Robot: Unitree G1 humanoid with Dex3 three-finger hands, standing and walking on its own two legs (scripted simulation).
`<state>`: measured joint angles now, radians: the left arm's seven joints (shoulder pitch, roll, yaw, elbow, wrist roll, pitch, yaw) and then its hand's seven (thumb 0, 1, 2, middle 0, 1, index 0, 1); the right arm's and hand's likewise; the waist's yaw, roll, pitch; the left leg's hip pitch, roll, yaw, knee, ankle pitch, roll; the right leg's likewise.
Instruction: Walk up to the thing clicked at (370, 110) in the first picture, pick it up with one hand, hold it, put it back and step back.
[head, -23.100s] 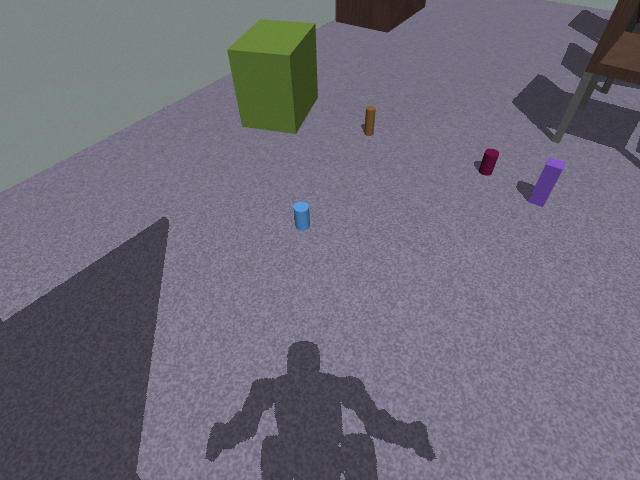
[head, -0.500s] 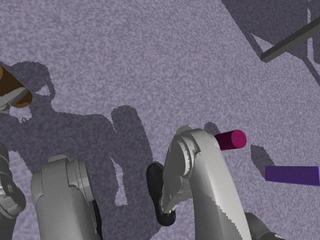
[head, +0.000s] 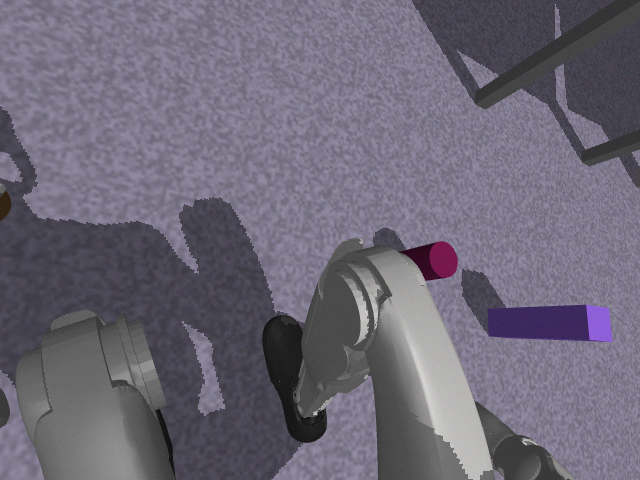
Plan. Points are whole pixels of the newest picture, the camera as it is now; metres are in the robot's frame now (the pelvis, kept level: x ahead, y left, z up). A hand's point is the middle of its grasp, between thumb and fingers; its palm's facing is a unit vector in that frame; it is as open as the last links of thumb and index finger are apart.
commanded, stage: lower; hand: left
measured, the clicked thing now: out of the picture +0.47 +0.27 -0.15
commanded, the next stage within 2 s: loosen in 1.08 s
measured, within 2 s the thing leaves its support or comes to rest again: rests again in 1.40 s
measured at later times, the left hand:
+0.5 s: hand out of the picture +0.49 +0.29 -0.17, palm faces +0.37 -0.93 -0.02, open 9.2 cm
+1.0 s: hand out of the picture +0.49 +0.29 -0.19, palm faces +0.37 -0.93 -0.02, open 9.2 cm
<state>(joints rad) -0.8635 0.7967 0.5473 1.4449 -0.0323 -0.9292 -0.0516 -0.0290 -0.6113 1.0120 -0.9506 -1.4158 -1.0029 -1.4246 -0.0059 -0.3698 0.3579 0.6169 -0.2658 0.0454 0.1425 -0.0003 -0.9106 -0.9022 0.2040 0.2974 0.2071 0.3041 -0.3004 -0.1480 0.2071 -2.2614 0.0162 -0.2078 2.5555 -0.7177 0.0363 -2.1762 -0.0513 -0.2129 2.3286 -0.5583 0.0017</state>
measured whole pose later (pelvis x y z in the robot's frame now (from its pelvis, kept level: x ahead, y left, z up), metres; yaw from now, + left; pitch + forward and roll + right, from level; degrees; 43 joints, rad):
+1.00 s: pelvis -0.01 +0.01 +0.00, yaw -4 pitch +17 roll -20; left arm -0.89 1.01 0.49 1.63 -0.03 -1.08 0.02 -0.02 -0.61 1.03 -0.95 -1.40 -1.00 -1.41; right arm -0.17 -0.39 0.57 0.53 -0.36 0.09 0.12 0.00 -0.90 -0.90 0.20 0.30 0.21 0.30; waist -0.33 -0.27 0.33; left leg -2.22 0.02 -0.33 2.61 -0.74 0.04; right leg -2.08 -0.01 -0.30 2.29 -0.54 0.04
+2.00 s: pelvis -0.01 +0.01 +0.00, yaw -5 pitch +17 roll -20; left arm -0.89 1.02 0.51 1.59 -0.03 -1.09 0.02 -0.01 -0.61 0.19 -0.25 -0.22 -0.23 -0.24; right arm -0.18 -0.38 0.58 0.52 -0.36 0.08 0.11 0.00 -0.92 -0.90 0.21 0.30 0.21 0.30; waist -0.33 -0.28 0.33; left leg -2.21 0.02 -0.33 2.61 -0.75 0.04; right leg -2.07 0.00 -0.31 2.28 -0.53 0.04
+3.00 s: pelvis +0.02 -0.01 +0.19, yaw +8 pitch +32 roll -4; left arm -0.19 0.50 0.32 0.52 0.07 -0.05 0.04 -0.01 -0.47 0.10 -0.07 -0.07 -0.07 -0.07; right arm 0.09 -0.26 0.02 0.53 0.06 0.13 -0.03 0.01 -0.90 -0.90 0.21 0.30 0.21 0.31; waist -0.06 0.01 -0.16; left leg -1.79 0.03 -0.03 1.90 -0.68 0.02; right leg -1.80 -0.03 -0.07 1.81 -0.58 -0.01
